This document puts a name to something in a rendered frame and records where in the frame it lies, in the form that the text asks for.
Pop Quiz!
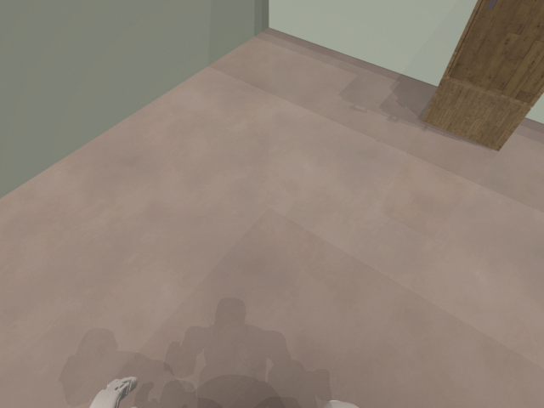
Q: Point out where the robot left hand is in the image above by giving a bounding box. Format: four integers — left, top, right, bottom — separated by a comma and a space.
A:
89, 377, 138, 408

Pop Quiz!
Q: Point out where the cupboard door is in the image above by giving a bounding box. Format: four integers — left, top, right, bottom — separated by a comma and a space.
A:
448, 0, 544, 104

